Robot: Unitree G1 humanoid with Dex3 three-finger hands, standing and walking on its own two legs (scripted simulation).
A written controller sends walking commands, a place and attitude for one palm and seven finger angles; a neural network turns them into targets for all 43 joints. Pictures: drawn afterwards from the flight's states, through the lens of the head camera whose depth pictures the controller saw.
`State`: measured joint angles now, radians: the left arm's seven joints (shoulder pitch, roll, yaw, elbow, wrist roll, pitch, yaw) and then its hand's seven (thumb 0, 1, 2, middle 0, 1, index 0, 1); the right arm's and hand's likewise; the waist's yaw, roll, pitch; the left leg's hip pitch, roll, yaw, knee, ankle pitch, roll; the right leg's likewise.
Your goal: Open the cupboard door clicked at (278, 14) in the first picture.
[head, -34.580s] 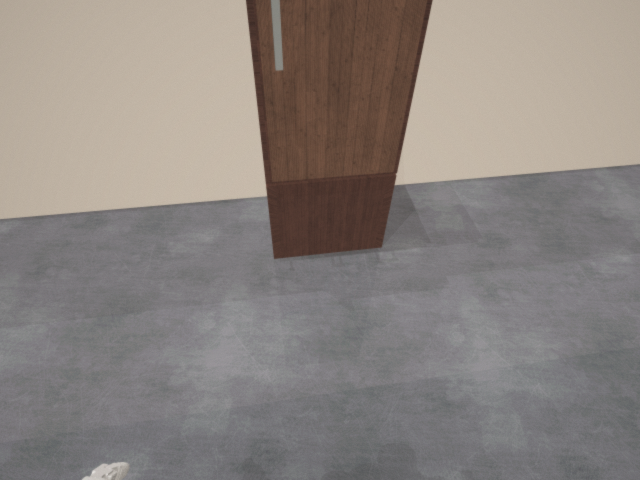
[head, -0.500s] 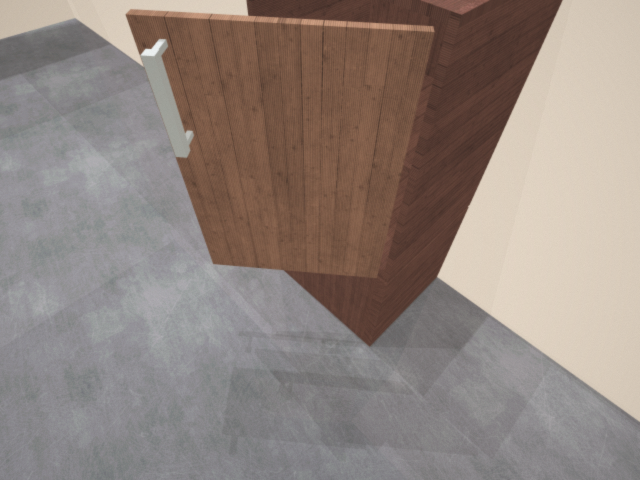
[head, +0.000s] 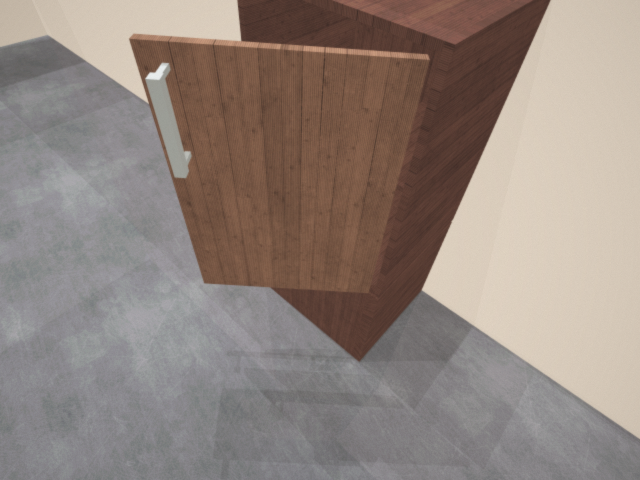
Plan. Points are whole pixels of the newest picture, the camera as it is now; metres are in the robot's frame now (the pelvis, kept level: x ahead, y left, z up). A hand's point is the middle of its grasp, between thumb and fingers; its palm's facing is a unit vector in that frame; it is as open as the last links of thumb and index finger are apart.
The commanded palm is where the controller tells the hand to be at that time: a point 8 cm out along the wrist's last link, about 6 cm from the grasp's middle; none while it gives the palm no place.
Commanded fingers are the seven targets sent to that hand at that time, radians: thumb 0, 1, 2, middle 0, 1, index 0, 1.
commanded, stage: look again from close up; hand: left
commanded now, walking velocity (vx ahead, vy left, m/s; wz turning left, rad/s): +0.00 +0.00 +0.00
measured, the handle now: (173, 123) +0.58 +0.27 +0.13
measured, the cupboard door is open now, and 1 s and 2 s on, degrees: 40 40 40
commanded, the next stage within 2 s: shuffle to correct the standing spot in 0.56 s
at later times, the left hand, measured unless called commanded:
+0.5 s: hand out of the picture +0.01 +0.15 -0.18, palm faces +0.01 -0.97 -0.23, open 7.4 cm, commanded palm none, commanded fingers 0.00 0.90 0.90 -0.20 -0.30 -0.20 -0.30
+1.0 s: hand out of the picture +0.01 +0.15 -0.19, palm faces +0.07 -0.98 -0.20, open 7.4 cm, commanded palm none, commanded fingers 0.00 0.90 0.90 -0.20 -0.30 -0.20 -0.30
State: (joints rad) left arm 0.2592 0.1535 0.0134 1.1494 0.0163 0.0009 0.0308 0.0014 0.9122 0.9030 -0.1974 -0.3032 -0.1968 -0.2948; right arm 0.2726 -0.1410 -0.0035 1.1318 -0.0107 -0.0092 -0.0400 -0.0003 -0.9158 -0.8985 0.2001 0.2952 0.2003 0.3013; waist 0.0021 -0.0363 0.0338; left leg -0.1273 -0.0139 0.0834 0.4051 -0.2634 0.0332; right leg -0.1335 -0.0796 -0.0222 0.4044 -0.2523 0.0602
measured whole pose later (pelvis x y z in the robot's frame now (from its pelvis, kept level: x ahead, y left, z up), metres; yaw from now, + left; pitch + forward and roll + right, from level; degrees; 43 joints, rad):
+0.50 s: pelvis -0.01 -0.03 -0.01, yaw +0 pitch -1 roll +1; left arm 0.26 0.15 -0.01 1.10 0.01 -0.02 0.04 0.00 0.91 0.90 -0.20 -0.30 -0.20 -0.29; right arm 0.27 -0.17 0.01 1.08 -0.02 -0.01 -0.02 0.01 -0.92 -0.90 0.20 0.30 0.20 0.30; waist -0.01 0.02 0.04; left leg -0.17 0.02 0.08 0.48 -0.29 0.00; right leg -0.20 -0.05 -0.02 0.53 -0.31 0.02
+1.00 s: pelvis +0.01 -0.03 -0.01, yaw +0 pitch +0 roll +1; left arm 0.28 0.17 0.03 1.07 0.02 0.00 0.03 0.00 0.91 0.90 -0.20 -0.30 -0.20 -0.30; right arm 0.26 -0.17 -0.01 1.07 -0.02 0.01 -0.02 0.00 -0.91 -0.90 0.20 0.29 0.20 0.30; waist 0.02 -0.03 0.04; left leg -0.19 0.02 0.07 0.52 -0.33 0.00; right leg -0.21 -0.06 -0.03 0.56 -0.34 0.02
